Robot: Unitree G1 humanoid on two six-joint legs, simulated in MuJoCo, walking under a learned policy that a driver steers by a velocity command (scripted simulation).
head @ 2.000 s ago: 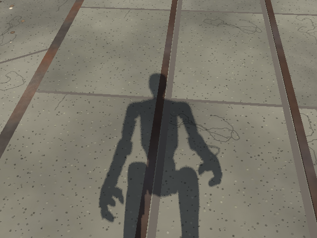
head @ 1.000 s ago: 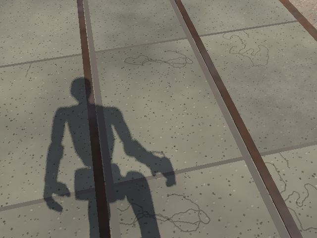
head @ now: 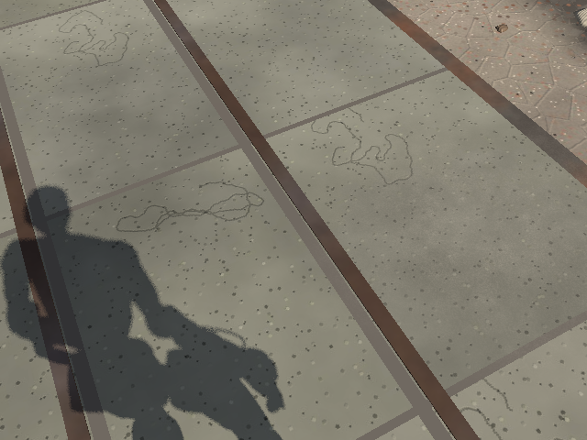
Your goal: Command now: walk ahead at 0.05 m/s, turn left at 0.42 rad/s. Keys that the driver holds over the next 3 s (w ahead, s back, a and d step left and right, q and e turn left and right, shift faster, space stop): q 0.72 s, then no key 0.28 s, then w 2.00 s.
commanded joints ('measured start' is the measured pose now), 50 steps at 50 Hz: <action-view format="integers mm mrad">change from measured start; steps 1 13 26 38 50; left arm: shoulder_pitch -9 -4 -8 -35 81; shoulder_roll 135 145 143 171 220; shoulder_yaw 38 63 51 40 56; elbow -48 -71 -109 -166 -81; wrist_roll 7 -11 -14 -1 -1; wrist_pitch -5 47 36 13 16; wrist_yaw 3 -19 -16 -9 -34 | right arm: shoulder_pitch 68 -36 31 17 -42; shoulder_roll -39 -187 -201 -171 -86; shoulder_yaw -10 -43 -58 -61 1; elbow -52 -143 -169 -153 -133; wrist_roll -4 -4 0 -9 18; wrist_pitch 21 -5 -11 6 14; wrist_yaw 11 -7 3 22 11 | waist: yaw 2 47 -19 -28 40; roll -182 94 97 -142 -218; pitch -116 15 -104 -45 -96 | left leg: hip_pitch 68 152 335 -52 205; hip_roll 21 202 159 -112 -84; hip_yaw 13 -353 -453 -144 -7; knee -89 -774 -649 130 -479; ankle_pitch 42 271 551 27 70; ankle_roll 4 221 260 -1 0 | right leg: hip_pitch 30 -287 -185 100 200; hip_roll -254 -2 55 -209 -187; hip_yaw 145 162 177 348 260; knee -164 604 365 -159 -20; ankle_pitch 39 -264 -301 134 379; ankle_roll -161 80 90 -132 -143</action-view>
